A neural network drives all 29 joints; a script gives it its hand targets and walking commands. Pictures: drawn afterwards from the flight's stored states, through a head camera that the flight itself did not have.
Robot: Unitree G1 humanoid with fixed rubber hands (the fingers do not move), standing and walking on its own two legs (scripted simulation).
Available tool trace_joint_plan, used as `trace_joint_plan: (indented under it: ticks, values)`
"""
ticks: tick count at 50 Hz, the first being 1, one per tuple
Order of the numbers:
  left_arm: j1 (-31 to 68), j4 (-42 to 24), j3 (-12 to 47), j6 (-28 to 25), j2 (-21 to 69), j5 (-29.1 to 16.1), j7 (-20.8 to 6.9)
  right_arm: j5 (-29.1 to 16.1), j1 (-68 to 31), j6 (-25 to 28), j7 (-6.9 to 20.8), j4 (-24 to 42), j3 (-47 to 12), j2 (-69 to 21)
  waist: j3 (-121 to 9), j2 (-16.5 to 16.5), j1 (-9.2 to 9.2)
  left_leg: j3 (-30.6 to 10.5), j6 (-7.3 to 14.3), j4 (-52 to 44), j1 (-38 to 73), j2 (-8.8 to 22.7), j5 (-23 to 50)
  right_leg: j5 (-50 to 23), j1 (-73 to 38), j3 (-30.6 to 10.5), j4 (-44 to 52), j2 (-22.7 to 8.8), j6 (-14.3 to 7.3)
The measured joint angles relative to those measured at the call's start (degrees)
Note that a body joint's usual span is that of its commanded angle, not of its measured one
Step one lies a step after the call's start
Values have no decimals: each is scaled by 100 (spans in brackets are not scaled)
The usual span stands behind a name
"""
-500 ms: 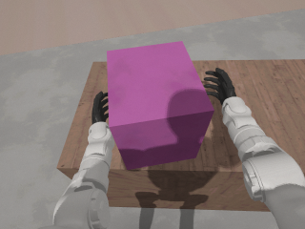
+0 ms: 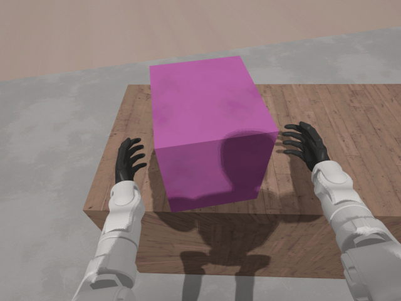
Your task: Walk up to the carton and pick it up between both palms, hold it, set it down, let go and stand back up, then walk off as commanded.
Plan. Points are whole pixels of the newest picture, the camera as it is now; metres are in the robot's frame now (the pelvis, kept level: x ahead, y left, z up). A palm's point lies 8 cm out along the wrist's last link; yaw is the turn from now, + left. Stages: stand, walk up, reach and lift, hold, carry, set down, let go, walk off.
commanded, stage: set down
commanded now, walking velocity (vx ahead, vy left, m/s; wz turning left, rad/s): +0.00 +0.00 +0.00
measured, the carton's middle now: (205, 135) +0.47 +0.05 +0.03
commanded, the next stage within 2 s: none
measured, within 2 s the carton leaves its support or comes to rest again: neither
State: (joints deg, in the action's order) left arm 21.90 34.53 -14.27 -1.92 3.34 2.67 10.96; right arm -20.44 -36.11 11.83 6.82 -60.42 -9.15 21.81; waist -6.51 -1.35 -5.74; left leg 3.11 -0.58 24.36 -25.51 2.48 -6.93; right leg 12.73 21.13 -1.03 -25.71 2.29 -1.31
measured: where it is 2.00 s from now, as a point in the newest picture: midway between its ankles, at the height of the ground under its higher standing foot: outside the picture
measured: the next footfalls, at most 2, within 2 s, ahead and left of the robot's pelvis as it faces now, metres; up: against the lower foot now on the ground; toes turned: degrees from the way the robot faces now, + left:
none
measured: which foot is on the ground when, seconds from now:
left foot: down 0.00-1.00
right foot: down 0.00-1.00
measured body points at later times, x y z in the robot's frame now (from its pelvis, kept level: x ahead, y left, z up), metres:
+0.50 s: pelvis +0.00 +0.00 +0.00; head +0.02 +0.00 +0.45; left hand +0.28 +0.21 +0.03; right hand +0.34 -0.21 +0.01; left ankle +0.05 +0.12 -0.74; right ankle +0.00 -0.11 -0.74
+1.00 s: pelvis -0.01 +0.00 +0.00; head -0.01 +0.01 +0.45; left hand +0.22 +0.21 +0.04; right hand +0.28 -0.23 +0.01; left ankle +0.05 +0.12 -0.74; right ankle +0.00 -0.11 -0.74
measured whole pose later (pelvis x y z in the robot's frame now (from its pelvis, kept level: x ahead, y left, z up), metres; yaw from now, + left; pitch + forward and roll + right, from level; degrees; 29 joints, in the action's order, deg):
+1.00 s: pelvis -0.01 +0.00 +0.00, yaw +0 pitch +4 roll +0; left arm -10.6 -0.6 -2.3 7.1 3.3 2.7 12.6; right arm -20.4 1.9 13.8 11.9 -31.3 -4.0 24.3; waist -5.3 1.4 -5.7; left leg 2.9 -0.6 24.4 -21.0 2.5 -7.2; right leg 13.0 16.6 -0.9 -25.7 2.4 -1.3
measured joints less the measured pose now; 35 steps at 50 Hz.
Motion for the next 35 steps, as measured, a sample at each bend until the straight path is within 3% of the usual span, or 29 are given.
trace_joint_plan:
  ticks: [10, 21, 35]
  values:
    - [-471, -956, 316, 566, -2, 0, 119, 0, 712, -83, 269, 458, 100, 151, 15, 154, 1, -1, 0, 0, 1, 2, 38, -42, 0, 0, 0, 2, 0]
    - [-1467, -1925, 724, 669, -1, 1, 132, -1, 1840, 111, 450, 1318, 325, 181, 60, 203, 1, -3, 0, 0, 1, 2, 17, -21, -1, 1, 0, 3, 0]
    - [-2372, -2943, 950, 804, -2, 0, 132, -1, 2826, 213, 473, 2207, 450, 226, 86, 220, 0, -13, 0, 0, 164, 3, -20, 19, -165, 9, 0, 6, 0]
